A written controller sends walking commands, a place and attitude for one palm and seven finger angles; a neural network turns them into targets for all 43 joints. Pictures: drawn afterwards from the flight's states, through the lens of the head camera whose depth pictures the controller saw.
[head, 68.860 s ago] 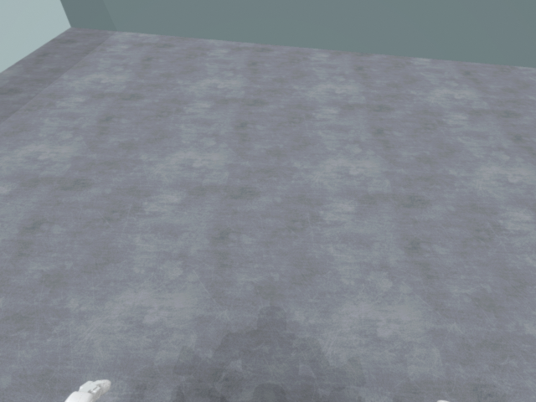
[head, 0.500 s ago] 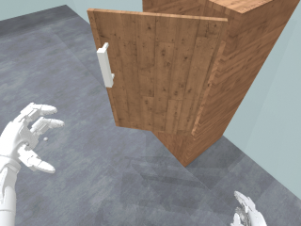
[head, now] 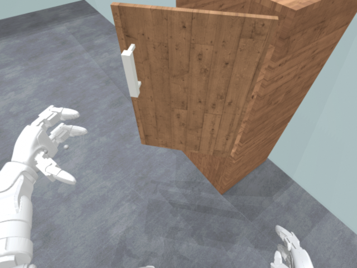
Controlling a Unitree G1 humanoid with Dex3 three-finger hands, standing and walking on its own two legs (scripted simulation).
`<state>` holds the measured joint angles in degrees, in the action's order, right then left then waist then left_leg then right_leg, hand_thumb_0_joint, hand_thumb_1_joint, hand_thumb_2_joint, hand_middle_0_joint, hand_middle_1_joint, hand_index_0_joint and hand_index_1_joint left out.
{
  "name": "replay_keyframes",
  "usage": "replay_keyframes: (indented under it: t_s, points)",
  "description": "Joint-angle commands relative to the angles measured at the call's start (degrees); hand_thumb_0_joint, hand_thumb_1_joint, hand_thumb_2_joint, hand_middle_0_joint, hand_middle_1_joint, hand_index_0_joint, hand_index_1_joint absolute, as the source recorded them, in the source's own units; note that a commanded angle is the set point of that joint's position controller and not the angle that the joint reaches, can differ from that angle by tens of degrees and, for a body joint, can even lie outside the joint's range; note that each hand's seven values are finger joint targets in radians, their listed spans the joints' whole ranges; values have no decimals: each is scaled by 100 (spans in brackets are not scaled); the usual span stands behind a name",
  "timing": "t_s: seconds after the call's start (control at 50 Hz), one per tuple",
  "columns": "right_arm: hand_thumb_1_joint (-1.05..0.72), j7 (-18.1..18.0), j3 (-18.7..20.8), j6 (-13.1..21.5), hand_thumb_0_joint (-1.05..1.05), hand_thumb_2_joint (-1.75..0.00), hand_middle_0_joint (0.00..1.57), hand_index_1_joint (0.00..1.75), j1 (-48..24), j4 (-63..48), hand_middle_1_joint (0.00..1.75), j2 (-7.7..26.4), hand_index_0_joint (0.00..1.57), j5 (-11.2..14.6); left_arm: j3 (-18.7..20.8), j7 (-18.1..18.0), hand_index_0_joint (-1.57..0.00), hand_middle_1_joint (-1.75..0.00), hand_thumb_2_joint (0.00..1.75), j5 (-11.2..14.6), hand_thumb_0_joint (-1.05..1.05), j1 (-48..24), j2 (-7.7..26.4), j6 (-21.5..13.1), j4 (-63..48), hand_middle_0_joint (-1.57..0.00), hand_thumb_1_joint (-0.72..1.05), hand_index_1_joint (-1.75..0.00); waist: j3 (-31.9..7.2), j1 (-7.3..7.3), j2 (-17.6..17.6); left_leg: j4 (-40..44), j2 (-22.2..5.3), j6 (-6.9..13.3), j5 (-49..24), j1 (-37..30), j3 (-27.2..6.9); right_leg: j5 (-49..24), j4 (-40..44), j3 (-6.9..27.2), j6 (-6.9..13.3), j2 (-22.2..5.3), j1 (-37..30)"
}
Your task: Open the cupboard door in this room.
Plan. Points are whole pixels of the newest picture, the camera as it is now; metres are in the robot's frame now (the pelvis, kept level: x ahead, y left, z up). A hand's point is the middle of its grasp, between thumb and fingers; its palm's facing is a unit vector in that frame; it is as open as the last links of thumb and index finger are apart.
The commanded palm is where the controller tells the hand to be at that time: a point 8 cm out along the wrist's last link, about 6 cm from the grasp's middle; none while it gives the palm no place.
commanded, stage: move the hooked fingers beside the handle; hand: left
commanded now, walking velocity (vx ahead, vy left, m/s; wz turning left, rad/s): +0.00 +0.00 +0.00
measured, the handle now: (133, 71) +0.62 +0.18 +0.08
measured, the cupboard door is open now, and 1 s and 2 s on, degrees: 43 43 43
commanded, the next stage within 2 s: none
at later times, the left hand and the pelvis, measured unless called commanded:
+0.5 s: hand (90, 111) +0.43 +0.24 +0.10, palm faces -0.13 -0.99 +0.00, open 14.0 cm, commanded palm +0.42 +0.30 +0.10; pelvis +0.01 +0.00 -0.01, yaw -2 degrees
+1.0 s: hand (98, 88) +0.51 +0.25 +0.10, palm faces -0.12 -0.99 +0.01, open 14.0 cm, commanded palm +0.50 +0.30 +0.09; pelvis +0.01 +0.01 -0.02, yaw -3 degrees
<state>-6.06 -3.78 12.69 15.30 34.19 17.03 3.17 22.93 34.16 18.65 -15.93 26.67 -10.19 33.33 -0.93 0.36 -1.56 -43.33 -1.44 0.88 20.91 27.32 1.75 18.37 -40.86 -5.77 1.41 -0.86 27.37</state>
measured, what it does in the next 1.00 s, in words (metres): stands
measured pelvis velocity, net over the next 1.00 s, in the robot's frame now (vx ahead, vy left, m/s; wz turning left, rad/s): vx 0.01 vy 0.01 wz -0.05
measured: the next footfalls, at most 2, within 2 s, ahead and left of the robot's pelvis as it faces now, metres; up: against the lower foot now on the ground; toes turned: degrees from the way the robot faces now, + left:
none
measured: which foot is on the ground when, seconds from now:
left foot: down 0.00-1.00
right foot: down 0.00-1.00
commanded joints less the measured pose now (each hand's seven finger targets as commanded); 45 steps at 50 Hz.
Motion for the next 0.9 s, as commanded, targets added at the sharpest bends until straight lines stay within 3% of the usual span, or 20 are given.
replay_keyframes:
  t_s: [0.0,0.06,0.1,0.12,0.14,0.2,0.26,0.3,0.34,0.42,0.5,0.56,0.58,0.66,0.7,0.74,0.8,0.88]
  points:
    - [-90,-119,390,219,0,-90,20,30,90,-638,30,874,20,1,467,-46,-30,-120,30,10,0,-2370,1799,-469,-796,-30,-50,-120,-1602,-251,-277,707,128,47,-861,-609,-327,-551,583,444,18,117,-400]
    - [-90,-57,372,152,0,-90,20,30,135,-654,30,885,20,-14,429,-59,-30,-120,30,-36,0,-2571,1827,-461,-480,-30,-50,-120,-1712,-222,-432,675,128,20,-973,-580,-325,-711,479,413,45,131,-386]
    - [-90,-28,380,79,0,-90,20,30,220,-639,30,922,20,-15,529,-93,-30,-120,30,-85,0,-2575,1950,-421,-71,-30,-50,-120,-1616,-234,-210,650,121,32,-974,-355,-302,-762,460,424,31,121,-383]
    - [-90,-6,366,48,0,-90,20,30,270,-667,30,947,20,-36,567,-75,-30,-120,30,-40,0,-2670,1991,-407,102,-30,-50,-120,-1623,-216,72,605,123,47,-1041,-228,-297,-860,426,457,34,147,-480]
    - [-90,15,390,12,0,-90,20,30,317,-666,30,966,20,-36,692,-73,-30,-120,30,-91,0,-2757,2182,-423,120,-30,-50,-120,-1784,-184,-31,605,119,40,-1127,-179,-283,-979,376,463,23,124,-564]
    - [-90,62,419,-77,0,-90,20,30,423,-704,30,959,20,-36,513,-89,-30,-120,30,-195,0,-2994,2056,-491,163,-30,-50,-120,-1924,-252,-308,546,122,44,-1359,-312,-249,-1235,291,438,28,135,-424]
    - [-90,92,452,-168,0,-90,20,30,584,-662,30,992,20,-47,561,-106,-30,-120,30,-212,0,-3344,2184,-619,259,-30,-50,-120,-2052,-317,-241,481,97,51,-1438,-311,-261,-1307,242,441,22,175,-382]
    - [-90,102,474,-206,0,-90,20,30,665,-622,30,986,20,-55,371,-110,-30,-120,30,-250,0,-3661,2021,-712,217,-30,-50,-120,-2194,-402,-400,452,85,49,-1508,-496,-286,-1314,221,416,25,186,-221]
    - [-90,98,496,-277,0,-90,20,30,789,-557,30,1036,20,-70,663,-101,-30,-120,30,-219,0,-3712,2353,-739,399,-30,-50,-120,-2332,-380,-175,389,76,65,-1633,-407,-270,-1488,196,452,15,203,-372]
    - [-90,102,474,-405,0,-90,20,30,846,-500,30,1030,20,-71,557,-83,-30,-120,30,-283,0,-4112,2332,-741,735,-30,-50,-120,-2200,-445,-305,351,92,85,-1658,-254,-239,-1576,161,469,21,196,-294]
    - [-90,127,478,-555,0,-90,20,30,1009,-433,30,1066,20,-98,796,-131,-30,-120,30,-472,0,-4339,2776,-747,1245,-30,-50,-120,-2257,-467,-249,297,89,100,-1587,-7,-226,-1621,133,507,-8,176,-359]
    - [-90,162,493,-635,0,-90,20,30,1072,-475,30,1038,20,-116,671,-86,-30,-120,30,-471,0,-4407,2626,-865,1169,-30,-50,-120,-2606,-460,-455,222,77,81,-2063,-302,-234,-1977,45,482,5,210,-364]
    - [-90,172,498,-656,0,-90,20,30,1075,-456,30,1039,20,-106,561,-61,-30,-120,30,-477,0,-4514,2533,-889,1204,-30,-50,-120,-2522,-527,-581,191,69,77,-2032,-355,-215,-1903,68,477,3,216,-184]
    - [-90,171,495,-794,0,-90,20,30,1190,-331,30,1097,20,-114,431,-14,-30,-120,30,-511,0,-4991,2481,-849,1862,-30,-50,-120,-2177,-726,-233,163,42,103,-1642,-96,-261,-1546,98,438,-20,242,175]
    - [-90,167,491,-836,0,-90,20,30,1247,-296,30,1119,20,-122,376,-39,-30,-120,30,-597,0,-5242,2527,-805,2062,-30,-50,-120,-2221,-796,-199,148,48,127,-1448,16,-273,-1385,97,460,-29,224,235]
    - [-90,163,481,-901,0,-90,20,30,1336,-282,30,1136,20,-151,595,-82,-30,-120,30,-665,0,-5436,2873,-827,2148,-30,-50,-120,-2459,-745,-355,73,54,112,-1676,-14,-293,-1540,3,470,-11,236,165]
    - [-90,184,471,-970,0,-90,20,30,1404,-257,30,1111,20,-172,533,-165,-30,-120,30,-809,0,-5905,2980,-926,2014,-30,-50,-120,-2687,-850,-556,-25,44,112,-1793,-52,-304,-1619,-50,497,-35,230,228]
    - [-90,189,445,-1090,0,-90,20,30,1507,-227,30,1149,20,-184,818,-175,-30,-120,30,-865,0,-6096,3437,-999,2347,-30,-50,-120,-2793,-888,-536,-151,29,122,-1851,123,-303,-1729,-105,536,-37,264,177]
